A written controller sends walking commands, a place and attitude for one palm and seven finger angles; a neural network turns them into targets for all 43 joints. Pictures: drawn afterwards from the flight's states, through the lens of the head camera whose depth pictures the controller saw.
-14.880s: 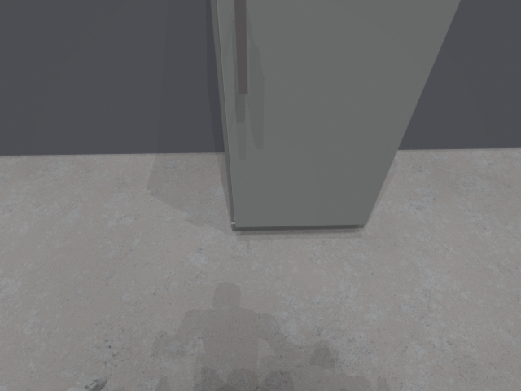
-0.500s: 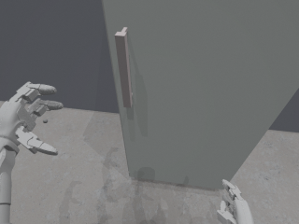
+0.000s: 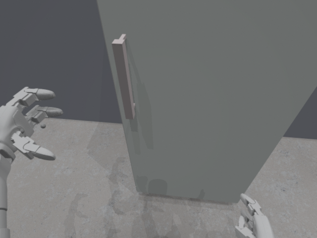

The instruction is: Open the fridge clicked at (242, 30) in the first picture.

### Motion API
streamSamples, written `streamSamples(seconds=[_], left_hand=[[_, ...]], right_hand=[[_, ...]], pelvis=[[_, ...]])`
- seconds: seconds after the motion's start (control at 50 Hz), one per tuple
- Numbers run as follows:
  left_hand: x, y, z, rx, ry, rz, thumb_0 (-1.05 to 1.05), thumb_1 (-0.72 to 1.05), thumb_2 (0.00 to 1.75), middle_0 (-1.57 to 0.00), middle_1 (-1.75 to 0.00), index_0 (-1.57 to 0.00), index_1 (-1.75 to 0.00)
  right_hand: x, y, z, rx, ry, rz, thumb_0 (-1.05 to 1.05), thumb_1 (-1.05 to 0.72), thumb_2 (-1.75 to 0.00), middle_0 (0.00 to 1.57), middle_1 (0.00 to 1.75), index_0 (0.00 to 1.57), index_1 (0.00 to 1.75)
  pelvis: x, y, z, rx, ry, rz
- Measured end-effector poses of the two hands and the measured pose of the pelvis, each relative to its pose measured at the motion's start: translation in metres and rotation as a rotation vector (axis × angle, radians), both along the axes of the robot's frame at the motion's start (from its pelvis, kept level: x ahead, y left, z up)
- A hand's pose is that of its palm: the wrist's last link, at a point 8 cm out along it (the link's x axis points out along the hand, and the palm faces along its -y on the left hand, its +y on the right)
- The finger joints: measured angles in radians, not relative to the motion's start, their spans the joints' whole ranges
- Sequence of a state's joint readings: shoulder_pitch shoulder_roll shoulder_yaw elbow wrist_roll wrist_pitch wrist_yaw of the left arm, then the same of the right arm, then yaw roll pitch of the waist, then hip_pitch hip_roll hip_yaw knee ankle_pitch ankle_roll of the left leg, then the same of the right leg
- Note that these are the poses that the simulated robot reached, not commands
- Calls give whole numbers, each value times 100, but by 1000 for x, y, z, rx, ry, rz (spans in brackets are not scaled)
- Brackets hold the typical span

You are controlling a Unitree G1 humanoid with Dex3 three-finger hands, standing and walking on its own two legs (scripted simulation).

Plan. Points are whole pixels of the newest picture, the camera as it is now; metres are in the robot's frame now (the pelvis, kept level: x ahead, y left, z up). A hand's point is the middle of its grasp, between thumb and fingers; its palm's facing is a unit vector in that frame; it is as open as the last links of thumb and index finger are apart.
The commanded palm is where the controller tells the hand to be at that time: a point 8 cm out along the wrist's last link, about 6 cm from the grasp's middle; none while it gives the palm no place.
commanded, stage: raise the hand to about handle height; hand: left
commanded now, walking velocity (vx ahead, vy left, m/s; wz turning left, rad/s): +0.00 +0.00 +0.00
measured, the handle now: (127, 80) +0.50 +0.16 +0.16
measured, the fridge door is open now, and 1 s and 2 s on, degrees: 0 0 0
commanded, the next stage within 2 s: move the hooked fingers beside the handle in 0.04 s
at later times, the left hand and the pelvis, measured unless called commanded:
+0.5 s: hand (67, 119) +0.31 +0.25 +0.17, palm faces +0.00 -1.00 -0.06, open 14.0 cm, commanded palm +0.29 +0.31 +0.18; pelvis +0.01 -0.01 +0.00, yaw +0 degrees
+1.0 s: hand (78, 104) +0.36 +0.25 +0.17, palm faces +0.03 -1.00 -0.03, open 14.0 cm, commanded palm +0.34 +0.29 +0.18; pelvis +0.02 -0.01 +0.00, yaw -1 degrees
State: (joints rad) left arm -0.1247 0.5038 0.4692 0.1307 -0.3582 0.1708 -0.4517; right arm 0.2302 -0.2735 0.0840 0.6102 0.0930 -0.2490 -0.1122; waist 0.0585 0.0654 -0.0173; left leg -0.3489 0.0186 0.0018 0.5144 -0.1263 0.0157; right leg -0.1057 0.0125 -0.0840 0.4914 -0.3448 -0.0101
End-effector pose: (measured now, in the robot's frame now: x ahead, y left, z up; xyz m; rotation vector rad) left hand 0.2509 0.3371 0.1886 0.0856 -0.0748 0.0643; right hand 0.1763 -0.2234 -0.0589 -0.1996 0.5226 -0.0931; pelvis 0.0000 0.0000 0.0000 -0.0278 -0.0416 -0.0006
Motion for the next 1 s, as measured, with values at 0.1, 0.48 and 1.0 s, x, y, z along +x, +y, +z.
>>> streamSamples(seconds=[0.1, 0.48, 1.0], left_hand=[[7, -13, -11, 5, 63, -41, -1, -50, 30, -30, -120, -30, -120], [37, -27, -15, -26, 57, -58, -1, -50, 30, -30, -120, -30, -120], [91, -37, -14, -54, 35, -34, -1, -50, 30, -30, -120, -30, -120]], right_hand=[[9, -1, -2, 8, 1, 3, 1, -90, -90, 21, 30, 20, 30], [15, -17, -7, -7, 41, -30, 1, -90, -90, 21, 30, 20, 30], [-13, -32, -19, -24, 141, -108, 1, -90, -90, 20, 30, 20, 30]], pelvis=[[3, -1, 0, 3, 9, 1], [12, -10, -1, 10, 24, 0], [17, -9, -3, 13, 52, -19]])
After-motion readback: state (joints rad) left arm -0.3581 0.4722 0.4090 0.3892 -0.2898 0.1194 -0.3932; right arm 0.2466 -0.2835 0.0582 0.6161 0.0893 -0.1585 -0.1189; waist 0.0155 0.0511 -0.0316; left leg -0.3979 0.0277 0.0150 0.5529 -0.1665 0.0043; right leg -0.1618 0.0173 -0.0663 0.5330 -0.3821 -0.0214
